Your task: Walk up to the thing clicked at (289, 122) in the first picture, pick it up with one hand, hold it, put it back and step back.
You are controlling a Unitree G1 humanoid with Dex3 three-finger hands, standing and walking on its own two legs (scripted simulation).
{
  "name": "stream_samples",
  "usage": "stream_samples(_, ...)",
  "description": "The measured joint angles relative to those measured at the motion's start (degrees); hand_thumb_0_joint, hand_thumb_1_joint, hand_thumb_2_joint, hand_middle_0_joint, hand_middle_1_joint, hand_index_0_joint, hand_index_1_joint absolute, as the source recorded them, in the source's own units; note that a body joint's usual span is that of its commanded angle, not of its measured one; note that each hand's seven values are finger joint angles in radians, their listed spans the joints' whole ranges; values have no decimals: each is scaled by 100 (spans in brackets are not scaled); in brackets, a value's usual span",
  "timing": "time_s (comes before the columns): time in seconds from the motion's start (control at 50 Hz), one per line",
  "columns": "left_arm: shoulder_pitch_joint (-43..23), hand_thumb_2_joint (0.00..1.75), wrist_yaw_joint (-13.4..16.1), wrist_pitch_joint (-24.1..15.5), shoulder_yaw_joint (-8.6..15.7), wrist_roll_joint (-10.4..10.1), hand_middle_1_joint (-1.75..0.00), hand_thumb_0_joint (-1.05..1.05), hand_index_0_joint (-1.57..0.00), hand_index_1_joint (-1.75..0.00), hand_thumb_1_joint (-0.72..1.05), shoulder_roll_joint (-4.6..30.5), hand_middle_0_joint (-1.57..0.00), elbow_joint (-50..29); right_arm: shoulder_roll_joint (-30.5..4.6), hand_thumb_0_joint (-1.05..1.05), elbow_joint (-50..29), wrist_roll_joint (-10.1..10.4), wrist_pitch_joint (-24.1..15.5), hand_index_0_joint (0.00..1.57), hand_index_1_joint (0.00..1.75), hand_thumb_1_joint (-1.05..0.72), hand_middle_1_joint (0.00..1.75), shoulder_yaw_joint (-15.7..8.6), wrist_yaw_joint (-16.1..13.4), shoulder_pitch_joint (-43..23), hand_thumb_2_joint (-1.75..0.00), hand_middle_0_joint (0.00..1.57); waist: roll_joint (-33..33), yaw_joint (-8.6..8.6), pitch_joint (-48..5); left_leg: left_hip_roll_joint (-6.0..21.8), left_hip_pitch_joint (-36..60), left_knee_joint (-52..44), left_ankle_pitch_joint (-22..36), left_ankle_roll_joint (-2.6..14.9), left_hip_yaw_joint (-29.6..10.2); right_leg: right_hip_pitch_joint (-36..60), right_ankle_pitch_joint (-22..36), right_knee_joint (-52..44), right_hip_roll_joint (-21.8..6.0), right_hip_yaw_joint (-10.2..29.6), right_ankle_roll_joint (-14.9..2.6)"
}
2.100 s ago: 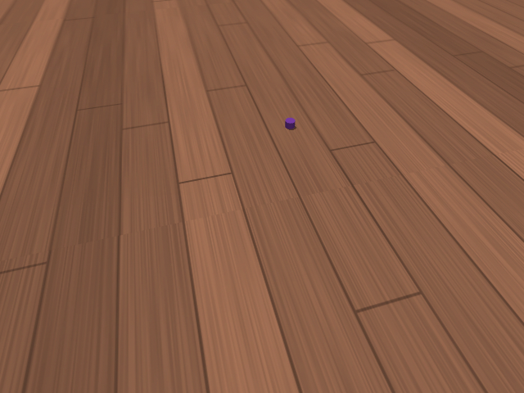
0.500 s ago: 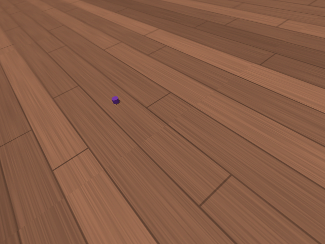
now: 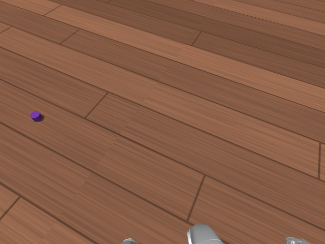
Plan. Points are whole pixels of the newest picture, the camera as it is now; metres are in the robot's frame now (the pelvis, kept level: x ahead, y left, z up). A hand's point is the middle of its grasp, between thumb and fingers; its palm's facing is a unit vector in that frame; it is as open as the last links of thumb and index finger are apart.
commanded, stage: walk up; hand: left
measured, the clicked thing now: (36, 116) +1.06 +0.79 -0.73
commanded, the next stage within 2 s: none
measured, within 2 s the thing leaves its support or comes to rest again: neither
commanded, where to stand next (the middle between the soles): +0.62 +0.87 m, yaw -50 degrees
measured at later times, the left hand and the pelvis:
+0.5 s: hand out of the picture +0.33 +0.45 -0.11, palm faces -0.19 -0.79 -0.58, open 7.4 cm; pelvis +0.21 +0.17 -0.01, yaw -14 degrees
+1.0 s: hand out of the picture +0.59 +0.59 -0.14, palm faces -0.45 -0.71 -0.54, open 7.4 cm; pelvis +0.38 +0.38 -0.02, yaw -26 degrees
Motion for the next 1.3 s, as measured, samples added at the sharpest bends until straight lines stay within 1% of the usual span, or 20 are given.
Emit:
stream_samples(0.12, 133, 90, -98, 92, -13, -35, -30, 1, -20, -30, 90, -28, -20, -17, -37, 1, -100, -79, -109, 20, 30, -90, 30, -18, -102, 641, -90, 20, 14, -268, -276, -356, 1097, -918, -192, 379, 663, -392, 454, -1450, 27, -600, 200)
stream_samples(0.22, 134, 90, -92, 200, -12, -36, -30, 1, -20, -30, 90, -232, -20, -25, -95, 1, -236, -184, 19, 20, 30, -90, 30, -57, -96, 859, -90, 20, 235, -336, -455, -637, 1529, -785, -812, 517, 1057, -48, 937, -2812, -3, -1082, 113)
stream_samples(0.26, 151, 90, -71, 140, -2, -34, -30, 1, -20, -30, 90, -311, -20, -119, -58, 1, -242, -181, 87, 20, 30, -90, 30, -86, -109, 840, -90, 20, 362, -246, -488, -605, 1389, -61, -1165, 292, 1156, 428, 1023, -3485, 86, -1216, -98)
stream_samples(0.28, 123, 90, -28, 102, 28, -25, -30, 1, -21, -30, 90, -392, -20, -177, -45, 1, -220, -174, 131, 20, 30, -90, 30, -92, -134, 755, -90, 20, 536, -118, -428, -488, 1098, 739, -1265, -16, 952, 494, 797, -3460, 211, -1201, -148)
stream_samples(0.32, 108, 90, 76, 100, 22, -1, -30, 0, -21, -30, 90, -470, -20, -318, 33, 1, -246, -199, 229, 20, 30, -90, 30, -26, -173, 599, -90, 20, 769, 70, -320, -442, 344, 2503, -1610, -548, 173, 518, 612, -3172, 319, -1209, -132)
stream_samples(0.36, 112, 90, 199, 123, -19, -15, -30, 0, -21, -30, 90, -502, -20, -313, 115, 1, -290, -186, 318, 20, 30, -90, 30, 74, -173, 463, -90, 20, 817, 192, -315, -377, -371, 3830, -1657, -791, -417, 649, 496, -3095, 250, -1174, -135)
stream_samples(0.46, 446, 90, 244, 67, -51, 132, -30, 1, -21, -30, 89, -647, -21, -112, -35, 1, -535, -117, 349, 21, 30, -90, 30, 170, 29, 12, -90, 20, 863, 389, -398, 368, -1206, 3778, -672, -513, -1309, 1014, 501, -3410, -26, -696, 223)
stream_samples(0.56, 754, 90, 119, -20, 0, 322, -30, 1, -21, -30, 89, -585, -21, -65, -406, 1, -651, -133, 361, 21, 30, -90, 30, 17, 137, -231, -90, 20, 947, 487, -501, 845, -1051, 2303, -319, -371, -1423, 946, 304, -3335, -344, -208, 470)
stream_samples(0.62, 855, 90, 112, -30, 58, 374, -30, 1, -21, -30, 89, -378, -21, -107, -605, 1, -607, -158, 370, 20, 30, -90, 30, -95, 125, -286, -90, 20, 956, 560, -528, 818, -694, 1578, -559, -266, -1191, 751, 75, -3072, -514, 63, 545)
stream_samples(0.64, 859, 90, 121, -7, 90, 377, -30, 1, -21, -30, 89, -258, -21, -91, -609, 1, -584, -170, 341, 20, 30, -90, 30, -133, 101, -292, -90, 20, 856, 562, -522, 718, -536, 1421, -1000, -404, -1081, 639, -42, -2894, -625, 201, 536)
stream_samples(0.68, 747, 90, 210, 111, 222, 376, -30, 1, -21, -30, 89, 45, -21, 45, -391, 1, -538, -236, 214, 20, 30, -91, 30, -132, 28, -295, -90, 20, 356, 547, -352, 424, -489, 1717, -1314, -574, -699, 267, -484, -2036, -801, 685, 249)
stream_samples(0.7, 681, 90, 287, 183, 276, 338, -30, 1, -21, -30, 89, 108, -21, 132, -296, 1, -520, -236, 135, 20, 30, -91, 30, -75, -10, -242, -90, 20, 275, 540, -301, 434, -481, 1834, -1371, -573, -596, 25, -784, -1356, -564, 793, 146)
stream_samples(0.8, 390, 90, 354, 173, 166, 73, -30, 1, -20, -30, 90, 16, -20, 297, 105, 1, -298, -204, 124, 20, 30, -90, 30, 156, -167, 158, -90, 20, 132, 243, -246, 305, 1, 1087, -1165, -216, -234, -720, -512, 39, 178, -19, -4)
stream_samples(0.88, 314, 90, 244, 98, 14, -15, -30, 1, -20, -30, 90, -257, -20, 114, 100, 1, -331, -245, 154, 21, 30, -90, 30, 156, -243, 403, -90, 21, 195, 0, -134, 43, 452, 467, -1023, 88, 133, -697, -266, -817, 316, -630, 135)
stream_samples(0.96, 302, 90, 199, 57, -64, -37, -30, 1, -21, -30, 90, -508, -20, -155, -27, 1, -519, -262, 261, 21, 30, -90, 30, 51, -281, 522, -90, 21, 396, -148, -65, -187, 595, 536, -1215, 305, 492, -236, 551, -2331, 382, -1062, 76)
stream_samples(0.98, 341, 90, 204, 7, -62, -19, -30, 1, -21, -30, 90, -522, -20, -257, -49, 1, -558, -248, 302, 21, 30, -90, 30, 27, -282, 532, -90, 21, 418, -132, -62, -227, 505, 847, -1285, 291, 588, 15, 890, -2847, 391, -1094, -12)
stream_samples(1.0, 351, 90, 227, -44, -38, 19, -30, 1, -21, -30, 90, -563, -20, -340, -88, 1, -570, -225, 335, 21, 30, -90, 30, 2, -284, 500, -90, 21, 533, -57, -17, -197, 316, 1358, -1322, 190, 530, 176, 573, -3047, 477, -1045, -149)
stream_samples(1.08, 296, 90, 346, 31, -33, 120, -30, 0, -21, -30, 89, -595, -21, -605, -31, 1, -588, -157, 480, 20, 30, -90, 30, 34, -345, 304, -90, 20, 854, 187, 176, -298, -677, 3761, -1704, -354, -487, 234, 425, -2684, 486, -948, -98)
stream_samples(1.16, 359, 90, 363, 59, 5, 165, -30, 0, -21, -30, 89, -640, -21, -701, -90, 1, -618, -164, 534, 20, 30, -90, 30, 107, -226, 127, -90, 20, 869, 390, 29, 11, -1249, 4426, -1212, -290, -1037, 355, 471, -2736, 157, -607, 93)
stream_samples(1.3, 673, 90, 157, 56, 97, 397, -30, 1, -21, -30, 89, -424, -21, -693, -442, 1, -877, -182, 502, 21, 30, -90, 30, -42, -48, -211, -90, 20, 908, 535, -234, 524, -951, 3066, -1019, -167, -1239, -93, 432, -2484, -274, 224, 309)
